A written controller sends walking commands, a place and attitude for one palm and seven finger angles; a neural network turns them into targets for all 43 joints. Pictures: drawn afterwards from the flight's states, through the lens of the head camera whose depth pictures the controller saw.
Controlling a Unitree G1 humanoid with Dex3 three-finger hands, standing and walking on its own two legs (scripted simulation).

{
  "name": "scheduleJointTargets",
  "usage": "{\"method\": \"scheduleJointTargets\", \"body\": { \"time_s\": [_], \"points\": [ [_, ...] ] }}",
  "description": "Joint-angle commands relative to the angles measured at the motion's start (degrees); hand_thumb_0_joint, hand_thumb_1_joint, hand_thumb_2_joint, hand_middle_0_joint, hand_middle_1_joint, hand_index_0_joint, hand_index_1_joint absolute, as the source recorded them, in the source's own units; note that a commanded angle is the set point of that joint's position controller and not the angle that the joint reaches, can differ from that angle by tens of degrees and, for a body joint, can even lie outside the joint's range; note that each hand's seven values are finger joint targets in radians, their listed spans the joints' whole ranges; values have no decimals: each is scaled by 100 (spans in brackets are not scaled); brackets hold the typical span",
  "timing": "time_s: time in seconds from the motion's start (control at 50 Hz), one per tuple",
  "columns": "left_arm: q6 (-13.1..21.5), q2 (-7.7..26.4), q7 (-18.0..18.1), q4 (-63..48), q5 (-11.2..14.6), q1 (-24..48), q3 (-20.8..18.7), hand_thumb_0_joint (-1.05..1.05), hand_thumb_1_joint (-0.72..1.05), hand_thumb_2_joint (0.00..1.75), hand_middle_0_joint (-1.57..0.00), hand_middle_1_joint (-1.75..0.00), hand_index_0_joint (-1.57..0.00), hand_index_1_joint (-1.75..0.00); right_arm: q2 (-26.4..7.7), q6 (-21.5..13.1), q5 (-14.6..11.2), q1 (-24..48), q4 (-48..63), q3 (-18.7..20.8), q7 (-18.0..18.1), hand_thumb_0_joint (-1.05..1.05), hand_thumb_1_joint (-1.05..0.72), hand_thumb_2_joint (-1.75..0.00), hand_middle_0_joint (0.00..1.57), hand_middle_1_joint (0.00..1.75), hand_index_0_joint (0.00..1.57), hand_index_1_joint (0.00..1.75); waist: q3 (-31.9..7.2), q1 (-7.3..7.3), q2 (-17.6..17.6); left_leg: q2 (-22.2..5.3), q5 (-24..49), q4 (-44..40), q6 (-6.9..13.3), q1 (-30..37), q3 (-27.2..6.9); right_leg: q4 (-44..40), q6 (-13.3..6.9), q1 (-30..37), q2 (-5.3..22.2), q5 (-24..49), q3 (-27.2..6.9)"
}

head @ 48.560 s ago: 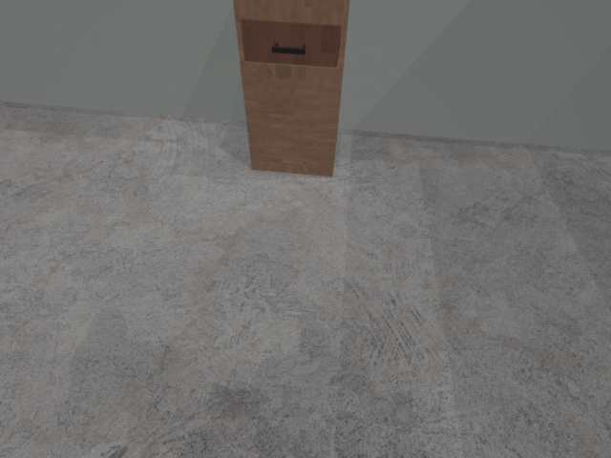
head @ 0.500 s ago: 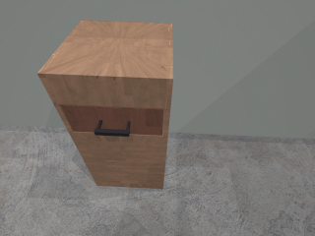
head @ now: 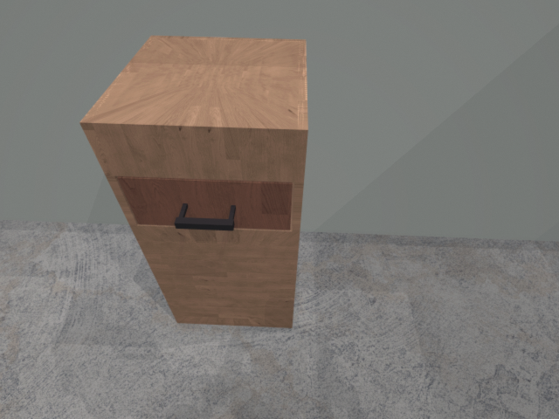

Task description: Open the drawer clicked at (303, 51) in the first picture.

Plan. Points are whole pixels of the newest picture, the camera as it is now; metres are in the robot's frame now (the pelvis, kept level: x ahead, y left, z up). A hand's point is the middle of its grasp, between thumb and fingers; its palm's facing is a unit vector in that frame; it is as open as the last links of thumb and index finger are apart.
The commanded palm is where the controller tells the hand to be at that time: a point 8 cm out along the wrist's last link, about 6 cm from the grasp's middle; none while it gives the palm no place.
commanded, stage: come to a stop and stand still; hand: left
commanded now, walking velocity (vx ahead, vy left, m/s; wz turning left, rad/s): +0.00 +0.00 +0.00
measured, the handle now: (206, 216) +0.55 +0.20 -0.10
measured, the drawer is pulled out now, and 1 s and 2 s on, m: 0.00 0.00 0.00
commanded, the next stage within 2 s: look again from close up in 1.16 s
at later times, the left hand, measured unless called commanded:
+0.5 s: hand out of the picture +0.00 +0.14 -0.17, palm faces +0.03 -0.99 -0.17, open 7.4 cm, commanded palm none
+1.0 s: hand out of the picture +0.03 +0.13 -0.17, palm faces +0.06 -0.98 -0.18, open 7.3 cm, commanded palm none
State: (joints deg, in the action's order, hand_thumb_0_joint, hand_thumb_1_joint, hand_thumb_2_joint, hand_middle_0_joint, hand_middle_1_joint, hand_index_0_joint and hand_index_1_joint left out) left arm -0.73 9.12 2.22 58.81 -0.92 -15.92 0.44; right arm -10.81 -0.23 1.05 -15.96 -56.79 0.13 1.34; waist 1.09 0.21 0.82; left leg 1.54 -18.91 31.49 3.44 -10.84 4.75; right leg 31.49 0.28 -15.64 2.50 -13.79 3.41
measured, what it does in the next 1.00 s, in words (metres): shifts its weight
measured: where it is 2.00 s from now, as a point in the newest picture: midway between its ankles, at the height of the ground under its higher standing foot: outside the picture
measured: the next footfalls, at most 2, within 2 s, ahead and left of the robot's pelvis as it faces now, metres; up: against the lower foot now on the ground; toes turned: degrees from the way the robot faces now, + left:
none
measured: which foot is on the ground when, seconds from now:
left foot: down 0.00-1.00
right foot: down 0.00-1.00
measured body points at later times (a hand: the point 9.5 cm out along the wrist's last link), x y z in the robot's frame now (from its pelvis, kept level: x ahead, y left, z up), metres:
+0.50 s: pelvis +0.01 -0.02 +0.01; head +0.02 -0.03 +0.46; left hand +0.00 +0.19 -0.15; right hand -0.02 -0.23 -0.16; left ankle -0.02 +0.08 -0.73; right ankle +0.04 -0.13 -0.73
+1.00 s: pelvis +0.05 -0.03 +0.01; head +0.06 -0.03 +0.46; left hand +0.03 +0.19 -0.15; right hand +0.04 -0.24 -0.16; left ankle -0.02 +0.08 -0.73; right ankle +0.04 -0.13 -0.73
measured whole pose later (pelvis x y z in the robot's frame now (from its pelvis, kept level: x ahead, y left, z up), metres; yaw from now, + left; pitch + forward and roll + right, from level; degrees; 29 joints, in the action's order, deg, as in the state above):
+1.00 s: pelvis +0.05 -0.03 +0.01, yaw +2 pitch +0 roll +0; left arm 1.0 7.3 2.1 65.2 -0.6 -17.0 0.4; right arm -7.5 -1.8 0.8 -17.3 -65.5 -1.7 2.5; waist 1.0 -0.4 0.6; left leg 0.2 -18.9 24.8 0.8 -5.6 2.4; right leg 27.4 -1.4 -11.0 0.9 -16.2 5.7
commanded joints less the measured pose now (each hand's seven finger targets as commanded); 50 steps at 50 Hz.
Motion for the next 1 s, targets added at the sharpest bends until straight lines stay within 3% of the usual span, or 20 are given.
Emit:
{"method": "scheduleJointTargets", "body": {
  "time_s": [0.0, 0.14, 0.2, 0.24, 0.6, 0.72, 0.98],
  "points": [
    [114, 550, -53, -254, 3, -240, -40, 0, 90, 90, -20, -30, -20, -30, -543, -97, -11, -139, 339, 46, -37, 0, -90, -90, 20, 30, 20, 30, 683, -61, -66, -749, -634, -1509, 31, -1103, -1065, -669, -259, 261, 234, -311, -481],
    [143, 591, -86, -155, -1, -283, -43, 0, 90, 90, -20, -30, -20, -30, -554, -84, 1, -302, 140, -1, -47, 0, -90, -90, 20, 30, 20, 30, 621, -32, -149, -680, -804, -1588, 12, -964, -968, -919, -225, 196, 289, -641, -566],
    [184, 585, -91, -99, 18, -302, -45, 0, 90, 90, -20, -30, -20, -30, -504, -96, -8, -393, 41, -30, -41, 0, -90, -90, 20, 30, 20, 30, 467, 2, -359, -591, -381, -1369, -3, -733, -835, -1078, -240, 173, 389, -777, -709],
    [197, 579, -92, -52, 26, -284, -45, 0, 90, 90, -20, -30, -20, -30, -454, -100, -12, -473, -62, -45, -41, 0, -90, -90, 20, 30, 20, 30, 406, 11, -294, -596, -302, -1339, -12, -659, -806, -1099, -244, 167, 396, -786, -698],
    [264, 329, -49, 429, 56, -472, -48, 0, 90, 90, -20, -30, -20, -30, -123, -195, -41, -727, -692, -102, 70, 0, -90, -90, 20, 30, 20, 30, 209, -44, -1, -704, 1092, -1138, -86, -346, -699, -791, -300, 749, 424, 909, -431],
    [253, 289, -35, 460, 46, -464, -50, 0, 90, 90, -20, -30, -20, -30, -99, -186, -43, -749, -755, -92, 90, 0, -90, -90, 20, 30, 20, 30, 250, -26, -137, -733, 1289, -1132, -92, -219, -691, -753, -292, 725, 399, 1115, -387],
    [242, 265, -25, 468, 42, -526, -80, 0, 90, 90, -20, -30, -20, -30, -95, -196, -36, -660, -811, -88, 133, 0, -90, -90, 20, 30, 20, 30, 245, -59, -17, -746, 1813, -1072, -97, 30, -658, -719, -307, 796, 425, 1521, -305]
  ]
}}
